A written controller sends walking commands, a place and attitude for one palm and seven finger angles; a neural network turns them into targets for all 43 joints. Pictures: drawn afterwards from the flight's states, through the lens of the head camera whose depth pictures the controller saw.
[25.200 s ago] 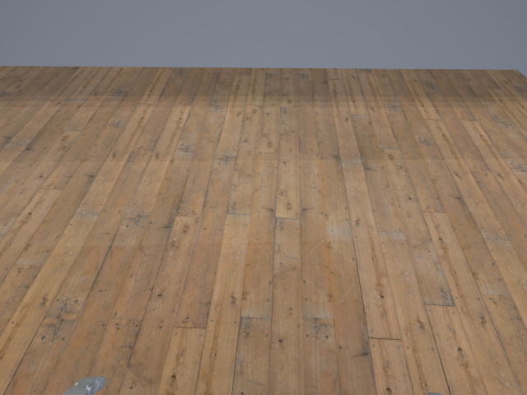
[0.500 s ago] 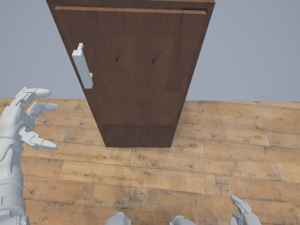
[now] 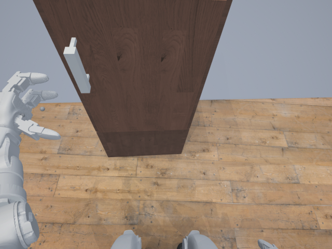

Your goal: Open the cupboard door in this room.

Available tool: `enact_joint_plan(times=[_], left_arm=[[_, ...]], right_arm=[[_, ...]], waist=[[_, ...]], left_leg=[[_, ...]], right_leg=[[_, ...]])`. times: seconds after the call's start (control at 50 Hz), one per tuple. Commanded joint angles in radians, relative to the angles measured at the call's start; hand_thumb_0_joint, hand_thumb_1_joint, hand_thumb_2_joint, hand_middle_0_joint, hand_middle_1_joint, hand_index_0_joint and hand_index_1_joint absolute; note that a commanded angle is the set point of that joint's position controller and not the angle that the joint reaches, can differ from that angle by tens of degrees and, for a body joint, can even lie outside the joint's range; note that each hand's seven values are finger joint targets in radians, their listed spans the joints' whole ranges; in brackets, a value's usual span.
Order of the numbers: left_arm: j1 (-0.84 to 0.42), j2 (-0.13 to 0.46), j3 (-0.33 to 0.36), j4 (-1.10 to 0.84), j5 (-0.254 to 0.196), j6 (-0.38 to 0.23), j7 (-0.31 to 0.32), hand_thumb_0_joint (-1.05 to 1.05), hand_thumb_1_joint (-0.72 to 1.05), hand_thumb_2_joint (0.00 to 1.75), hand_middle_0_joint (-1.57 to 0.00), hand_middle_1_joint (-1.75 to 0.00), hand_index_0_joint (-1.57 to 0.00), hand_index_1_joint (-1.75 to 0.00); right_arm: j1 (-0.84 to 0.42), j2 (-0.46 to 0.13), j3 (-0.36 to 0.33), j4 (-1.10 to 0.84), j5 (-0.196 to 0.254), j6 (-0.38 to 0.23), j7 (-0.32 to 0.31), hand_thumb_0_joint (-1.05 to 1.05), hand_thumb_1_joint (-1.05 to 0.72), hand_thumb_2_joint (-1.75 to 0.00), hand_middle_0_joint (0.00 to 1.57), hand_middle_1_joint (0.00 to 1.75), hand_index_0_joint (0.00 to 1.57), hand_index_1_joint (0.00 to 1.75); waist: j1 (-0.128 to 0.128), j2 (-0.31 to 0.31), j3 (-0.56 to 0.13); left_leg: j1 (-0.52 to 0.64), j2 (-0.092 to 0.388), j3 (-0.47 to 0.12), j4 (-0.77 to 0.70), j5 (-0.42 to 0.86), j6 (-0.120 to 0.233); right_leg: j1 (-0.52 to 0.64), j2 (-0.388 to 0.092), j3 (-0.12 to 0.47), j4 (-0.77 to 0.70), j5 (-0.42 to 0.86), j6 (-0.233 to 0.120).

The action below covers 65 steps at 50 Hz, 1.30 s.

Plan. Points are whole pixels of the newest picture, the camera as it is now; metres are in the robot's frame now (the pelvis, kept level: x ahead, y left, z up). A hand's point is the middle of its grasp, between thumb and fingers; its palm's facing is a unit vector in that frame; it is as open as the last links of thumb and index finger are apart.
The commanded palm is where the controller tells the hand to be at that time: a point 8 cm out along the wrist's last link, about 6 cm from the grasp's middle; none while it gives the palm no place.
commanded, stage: move the hooked fingers beside the handle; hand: left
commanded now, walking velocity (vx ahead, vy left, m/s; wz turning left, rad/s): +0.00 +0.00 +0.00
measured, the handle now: (80, 66) +0.57 +0.24 +0.05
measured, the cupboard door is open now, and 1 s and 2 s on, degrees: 0 0 0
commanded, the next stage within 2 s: slide the fingers in behind the handle in 1.54 s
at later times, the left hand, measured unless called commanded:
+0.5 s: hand (54, 85) +0.48 +0.28 +0.07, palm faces +0.04 -1.00 -0.02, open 14.0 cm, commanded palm +0.47 +0.32 +0.07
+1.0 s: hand (55, 77) +0.52 +0.29 +0.06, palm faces +0.04 -1.00 -0.01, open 14.0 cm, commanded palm +0.50 +0.33 +0.06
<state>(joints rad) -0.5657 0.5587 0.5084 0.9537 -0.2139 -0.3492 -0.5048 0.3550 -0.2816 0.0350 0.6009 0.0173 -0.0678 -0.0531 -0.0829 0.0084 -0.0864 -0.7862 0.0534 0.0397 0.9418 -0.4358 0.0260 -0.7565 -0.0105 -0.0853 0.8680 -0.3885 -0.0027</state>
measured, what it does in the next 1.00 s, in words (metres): stands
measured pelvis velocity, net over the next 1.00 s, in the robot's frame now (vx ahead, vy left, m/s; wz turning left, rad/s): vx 0.01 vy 0.01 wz -0.04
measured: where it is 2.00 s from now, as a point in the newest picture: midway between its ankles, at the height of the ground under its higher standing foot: outside the picture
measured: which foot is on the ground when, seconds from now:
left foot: down 0.00-1.00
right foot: down 0.00-1.00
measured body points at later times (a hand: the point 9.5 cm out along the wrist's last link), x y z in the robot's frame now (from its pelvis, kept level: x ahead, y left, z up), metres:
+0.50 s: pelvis +0.00 +0.00 -0.01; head +0.13 +0.03 +0.42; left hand +0.47 +0.33 +0.08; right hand +0.01 -0.27 -0.11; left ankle +0.01 +0.10 -0.69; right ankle +0.01 -0.12 -0.69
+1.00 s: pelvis +0.01 +0.01 -0.02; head +0.17 +0.04 +0.40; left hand +0.51 +0.34 +0.07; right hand -0.02 -0.27 -0.11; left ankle +0.01 +0.10 -0.69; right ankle +0.01 -0.12 -0.69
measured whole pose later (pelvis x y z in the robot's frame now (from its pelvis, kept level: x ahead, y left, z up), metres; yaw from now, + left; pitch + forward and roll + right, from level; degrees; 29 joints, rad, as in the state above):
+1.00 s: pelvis +0.01 +0.01 -0.02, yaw -2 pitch +24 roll -5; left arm -0.93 0.80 0.59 1.24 -0.08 -0.32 -0.49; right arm 0.43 -0.29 0.06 0.59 -0.01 0.10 -0.03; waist -0.20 0.02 -0.08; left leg -0.99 0.09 0.03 1.03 -0.47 0.03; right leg -0.94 0.02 -0.09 0.91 -0.39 0.00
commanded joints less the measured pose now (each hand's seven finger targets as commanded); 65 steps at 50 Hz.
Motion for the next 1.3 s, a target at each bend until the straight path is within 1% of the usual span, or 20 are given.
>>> enact_joint_plan(times=[0.0,0.08,0.18,0.2,0.32,0.4,0.42,0.5,0.52,0.58,0.6,0.66,0.7,0.74,0.8,0.84,0.98,1.1,1.2,1.28], left_arm=[[-0.373,0.343,0.074,-0.108,-0.019,-0.066,0.018,0.0,-0.5,0.3,-0.3,-1.2,-0.3,-1.2],[-0.468,0.348,0.048,-0.104,0.006,-0.088,0.019,0.0,-0.5,0.3,-0.3,-1.2,-0.3,-1.2],[-0.568,0.382,0.049,-0.066,0.023,-0.109,0.022,0.0,-0.5,0.3,-0.3,-1.2,-0.3,-1.2],[-0.576,0.37,0.035,-0.053,0.026,-0.108,0.018,0.0,-0.5,0.3,-0.3,-1.2,-0.3,-1.2],[-0.638,0.393,0.022,0.024,0.058,-0.078,0.037,0.0,-0.5,0.3,-0.3,-1.2,-0.3,-1.2],[-0.669,0.446,0.054,0.027,0.072,-0.082,0.061,0.0,-0.5,0.3,-0.3,-1.2,-0.3,-1.2],[-0.689,0.439,0.042,0.052,0.072,-0.076,0.063,0.0,-0.5,0.3,-0.3,-1.2,-0.3,-1.2],[-0.724,0.538,0.094,0.071,0.093,-0.076,0.069,0.0,-0.5,0.3,-0.3,-1.2,-0.3,-1.2],[-0.72,0.558,0.103,0.089,0.101,-0.071,0.068,0.0,-0.5,0.3,-0.3,-1.2,-0.3,-1.2],[-0.778,0.572,0.079,0.103,0.119,-0.063,0.06,0.0,-0.5,0.3,-0.3,-1.2,-0.3,-1.2],[-0.756,0.608,0.108,0.118,0.124,-0.059,0.056,0.0,-0.5,0.3,-0.3,-1.2,-0.3,-1.2],[-0.772,0.63,0.114,0.117,0.122,-0.053,0.037,0.0,-0.5,0.3,-0.3,-1.2,-0.3,-1.2],[-0.804,0.608,0.088,0.131,0.115,-0.046,0.021,0.0,-0.5,0.3,-0.3,-1.2,-0.3,-1.2],[-0.765,0.617,0.1,0.148,0.12,-0.035,0.011,0.0,-0.5,0.3,-0.3,-1.2,-0.3,-1.2],[-0.725,0.564,0.062,0.141,0.113,-0.022,-0.003,0.0,-0.5,0.3,-0.3,-1.2,-0.3,-1.2],[-0.729,0.566,0.075,0.125,0.103,-0.018,-0.001,0.0,-0.5,0.3,-0.3,-1.2,-0.3,-1.2],[-0.748,0.642,0.154,0.012,0.104,-0.063,0.043,0.0,-0.5,0.3,-0.3,-1.2,-0.3,-1.2],[-0.731,0.59,0.098,0.078,0.12,-0.041,0.036,0.0,-0.5,0.3,-0.3,-1.2,-0.3,-1.2],[-0.734,0.515,0.046,0.073,0.095,-0.037,0.006,0.0,-0.5,0.3,-0.3,-1.2,-0.3,-1.2],[-0.723,0.507,0.064,0.07,0.076,-0.045,0.009,0.0,-0.5,0.3,-0.3,-1.2,-0.3,-1.2]], right_arm=[[0.103,-0.186,-0.068,-0.075,0.002,-0.009,-0.013,0.0,-0.9,-0.9,0.2,0.3,0.2,0.3],[0.113,-0.185,-0.066,-0.073,-0.002,0.008,-0.011,0.0,-0.9,-0.9,0.2,0.3,0.2,0.3],[0.137,-0.195,-0.067,-0.05,-0.008,0.029,-0.013,0.0,-0.9,-0.9,0.2,0.3,0.2,0.3],[0.139,-0.194,-0.064,-0.048,-0.007,0.033,-0.013,0.0,-0.9,-0.9,0.2,0.3,0.2,0.3],[0.165,-0.201,-0.058,-0.032,-0.013,0.056,-0.012,0.0,-0.9,-0.9,0.2,0.3,0.2,0.3],[0.188,-0.207,-0.057,-0.034,-0.019,0.073,-0.008,0.0,-0.9,-0.9,0.2,0.3,0.2,0.3],[0.188,-0.207,-0.055,-0.031,-0.018,0.076,-0.008,0.0,-0.9,-0.9,0.2,0.3,0.2,0.3],[0.205,-0.213,-0.048,-0.036,-0.022,0.092,-0.01,0.0,-0.9,-0.9,0.2,0.3,0.2,0.3],[0.209,-0.214,-0.047,-0.039,-0.023,0.096,-0.011,0.0,-0.9,-0.9,0.2,0.3,0.2,0.3],[0.219,-0.213,-0.04,-0.04,-0.023,0.108,-0.011,0.0,-0.9,-0.9,0.2,0.3,0.2,0.3],[0.226,-0.216,-0.04,-0.042,-0.025,0.111,-0.01,0.0,-0.9,-0.9,0.2,0.3,0.2,0.3],[0.239,-0.217,-0.039,-0.042,-0.026,0.122,-0.01,0.0,-0.9,-0.9,0.2,0.3,0.2,0.3],[0.249,-0.218,-0.037,-0.034,-0.025,0.128,-0.008,0.0,-0.9,-0.9,0.2,0.3,0.2,0.3],[0.259,-0.219,-0.039,-0.038,-0.026,0.136,-0.006,0.0,-0.9,-0.9,0.2,0.3,0.2,0.3],[0.267,-0.217,-0.039,-0.041,-0.026,0.148,0.001,0.0,-0.9,-0.9,0.2,0.3,0.2,0.3],[0.27,-0.218,-0.044,-0.041,-0.027,0.155,0.004,0.0,-0.9,-0.9,0.2,0.3,0.2,0.3],[0.268,-0.219,-0.055,-0.049,-0.035,0.152,0.013,0.0,-0.9,-0.9,0.2,0.3,0.2,0.3],[0.254,-0.212,-0.045,-0.044,-0.029,0.16,0.014,0.0,-0.9,-0.9,0.2,0.3,0.2,0.3],[0.256,-0.213,-0.045,-0.04,-0.029,0.165,0.012,0.0,-0.9,-0.9,0.2,0.3,0.2,0.3],[0.256,-0.213,-0.05,-0.041,-0.031,0.164,0.013,0.0,-0.9,-0.9,0.2,0.3,0.2,0.3]], waist=[[-0.003,0.073,-0.357],[-0.014,0.151,-0.378],[-0.041,0.133,-0.41],[-0.041,0.17,-0.425],[-0.058,0.188,-0.404],[-0.06,0.176,-0.455],[-0.078,0.145,-0.433],[-0.075,0.17,-0.467],[-0.079,0.142,-0.465],[-0.101,0.176,-0.439],[-0.087,0.191,-0.46],[-0.097,0.194,-0.497],[-0.117,0.207,-0.485],[-0.102,0.22,-0.497],[-0.105,0.227,-0.492],[-0.111,0.192,-0.493],[-0.085,0.247,-0.551],[-0.105,0.252,-0.47],[-0.116,0.255,-0.472],[-0.11,0.223,-0.483]], left_leg=[[0.223,-0.025,-0.069,-0.115,0.352,-0.003],[0.252,-0.024,-0.073,-0.1,0.369,-0.005],[0.273,-0.015,-0.094,-0.082,0.374,-0.006],[0.29,-0.016,-0.094,-0.082,0.38,-0.01],[0.282,-0.01,-0.11,-0.074,0.371,-0.013],[0.286,-0.008,-0.114,-0.06,0.418,-0.013],[0.261,-0.007,-0.111,-0.057,0.388,-0.008],[0.211,-0.013,-0.096,-0.042,0.384,0.0],[0.182,-0.013,-0.091,-0.035,0.374,0.006],[0.16,-0.013,-0.087,-0.026,0.37,0.011],[0.159,-0.013,-0.083,-0.022,0.382,0.009],[0.164,-0.009,-0.087,-0.007,0.429,0.01],[0.184,-0.004,-0.091,-0.002,0.442,0.01],[0.191,-0.005,-0.092,-0.001,0.453,0.007],[0.233,0.002,-0.097,-0.004,0.505,0.005],[0.227,0.003,-0.1,-0.004,0.495,0.008],[0.259,0.002,-0.096,0.003,0.535,0.003],[0.264,0.004,-0.096,-0.004,0.514,0.001],[0.328,0.012,-0.116,-0.004,0.58,-0.008],[0.313,0.01,-0.12,0.0,0.582,-0.007]], right_leg=[[0.154,0.048,0.041,-0.059,0.267,-0.017],[0.108,0.047,0.043,-0.046,0.255,-0.022],[0.066,0.052,0.04,-0.041,0.233,-0.021],[0.053,0.051,0.04,-0.041,0.227,-0.02],[-0.013,0.051,0.03,-0.037,0.192,-0.019],[0.002,0.053,0.032,-0.028,0.222,-0.017],[-0.004,0.054,0.033,-0.032,0.214,-0.013],[0.046,0.055,0.048,-0.025,0.248,-0.012],[0.06,0.055,0.053,-0.026,0.256,-0.009],[0.05,0.056,0.057,-0.025,0.266,-0.009],[0.062,0.058,0.058,-0.023,0.275,-0.009],[0.07,0.06,0.058,-0.015,0.317,-0.007],[0.035,0.063,0.055,-0.018,0.317,-0.006],[0.033,0.065,0.05,-0.016,0.313,-0.008],[0.001,0.068,0.04,-0.017,0.327,-0.009],[0.003,0.071,0.036,-0.021,0.323,-0.006],[0.038,0.077,0.041,-0.008,0.355,-0.017],[-0.005,0.078,0.034,-0.023,0.32,-0.012],[-0.059,0.078,0.02,-0.024,0.312,-0.012],[-0.045,0.078,0.018,-0.018,0.318,-0.015]])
